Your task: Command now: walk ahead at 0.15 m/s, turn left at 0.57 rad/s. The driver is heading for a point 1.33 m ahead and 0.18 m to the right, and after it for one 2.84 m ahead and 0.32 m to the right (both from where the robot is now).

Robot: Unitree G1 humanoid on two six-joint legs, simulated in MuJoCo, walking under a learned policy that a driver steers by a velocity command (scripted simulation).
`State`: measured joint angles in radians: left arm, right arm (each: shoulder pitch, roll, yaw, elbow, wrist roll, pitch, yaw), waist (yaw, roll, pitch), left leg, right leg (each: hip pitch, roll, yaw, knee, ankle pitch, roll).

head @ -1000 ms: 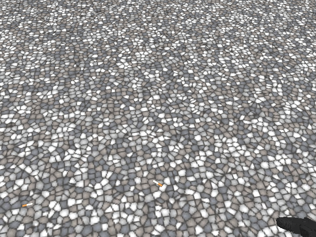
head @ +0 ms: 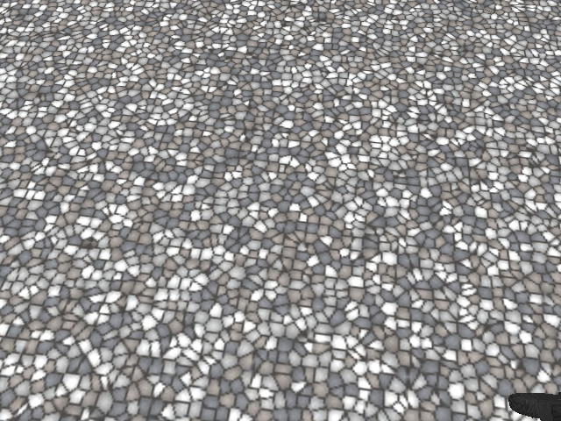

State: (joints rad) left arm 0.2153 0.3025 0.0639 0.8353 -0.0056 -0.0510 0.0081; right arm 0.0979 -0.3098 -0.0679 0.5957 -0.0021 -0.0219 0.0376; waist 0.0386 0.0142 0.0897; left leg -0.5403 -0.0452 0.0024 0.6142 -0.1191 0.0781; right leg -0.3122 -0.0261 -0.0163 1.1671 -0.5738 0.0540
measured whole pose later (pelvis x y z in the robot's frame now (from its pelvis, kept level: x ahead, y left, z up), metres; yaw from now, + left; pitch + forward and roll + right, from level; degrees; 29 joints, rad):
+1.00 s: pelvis +0.08 -0.09 +0.02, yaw -17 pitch +2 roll +2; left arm 0.24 0.27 0.06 0.68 0.00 0.01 -0.01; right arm 0.16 -0.31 -0.10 0.72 0.01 0.01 -0.01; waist 0.00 0.04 0.01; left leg -0.51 0.06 0.03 1.00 -0.43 -0.02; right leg -0.30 0.01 0.00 0.58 -0.32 -0.06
